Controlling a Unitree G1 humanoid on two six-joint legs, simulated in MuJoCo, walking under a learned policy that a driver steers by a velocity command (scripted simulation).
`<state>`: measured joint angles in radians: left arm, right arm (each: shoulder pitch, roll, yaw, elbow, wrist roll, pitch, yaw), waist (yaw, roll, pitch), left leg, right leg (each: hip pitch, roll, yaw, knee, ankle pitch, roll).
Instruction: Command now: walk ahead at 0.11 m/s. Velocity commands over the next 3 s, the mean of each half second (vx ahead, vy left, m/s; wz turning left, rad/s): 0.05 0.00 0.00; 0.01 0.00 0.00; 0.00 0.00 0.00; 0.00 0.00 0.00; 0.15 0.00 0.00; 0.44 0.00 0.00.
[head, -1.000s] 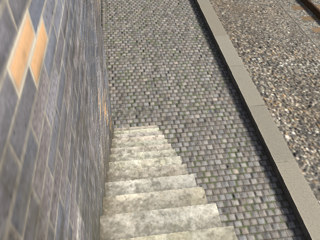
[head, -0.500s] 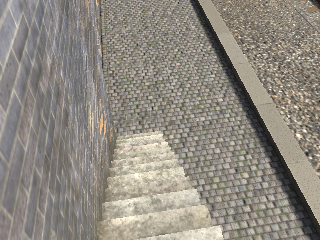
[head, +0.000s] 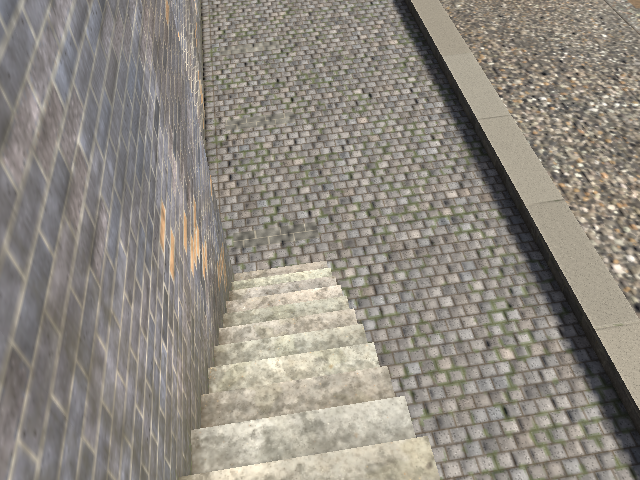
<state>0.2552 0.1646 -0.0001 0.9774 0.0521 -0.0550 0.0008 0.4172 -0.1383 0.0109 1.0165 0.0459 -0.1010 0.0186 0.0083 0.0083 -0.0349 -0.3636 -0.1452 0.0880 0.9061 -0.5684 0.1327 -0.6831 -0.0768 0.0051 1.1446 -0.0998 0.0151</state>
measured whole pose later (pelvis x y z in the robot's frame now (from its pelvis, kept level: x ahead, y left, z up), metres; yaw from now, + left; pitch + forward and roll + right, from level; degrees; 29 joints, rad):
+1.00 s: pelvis +0.16 +0.04 -0.04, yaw +4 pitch +3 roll -4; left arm 0.24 0.26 0.09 1.07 0.08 -0.17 0.00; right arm 0.53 -0.25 -0.07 0.83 -0.02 -0.07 -0.01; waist -0.07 0.01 0.03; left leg -0.33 -0.05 0.07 1.36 -0.65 -0.13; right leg -0.34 0.00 -0.14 0.36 0.42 -0.02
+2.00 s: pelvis +0.31 +0.14 -0.19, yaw +1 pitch +0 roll -2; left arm 0.15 0.19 0.01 0.91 0.03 -0.01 -0.01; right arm 0.38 -0.21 0.02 0.97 0.05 -0.04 -0.08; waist -0.06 0.06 0.04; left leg -0.35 0.09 -0.03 0.99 -0.63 -0.05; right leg -0.52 0.05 -0.03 0.93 0.17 -0.01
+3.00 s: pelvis +0.74 +0.22 -0.65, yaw +1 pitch +3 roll +0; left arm 0.54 0.20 -0.02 0.96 -0.01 -0.11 -0.02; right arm 0.10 -0.20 0.00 0.74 -0.06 -0.10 0.03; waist 0.12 -0.04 -0.07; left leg -0.86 0.07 -0.07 1.17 0.25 -0.02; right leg -0.62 0.07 -0.01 1.34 -0.78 -0.06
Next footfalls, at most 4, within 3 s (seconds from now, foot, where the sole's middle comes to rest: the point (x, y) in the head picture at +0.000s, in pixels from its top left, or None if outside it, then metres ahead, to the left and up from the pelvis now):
0.44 right None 0.19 -0.15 -0.77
1.04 right None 0.21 -0.10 -0.91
1.24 left None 0.28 0.28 -0.91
1.44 right None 0.39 0.02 -0.95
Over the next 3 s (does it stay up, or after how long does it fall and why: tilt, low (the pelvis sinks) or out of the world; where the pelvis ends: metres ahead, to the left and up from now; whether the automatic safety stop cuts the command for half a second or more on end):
stays up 0.74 0.22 -0.65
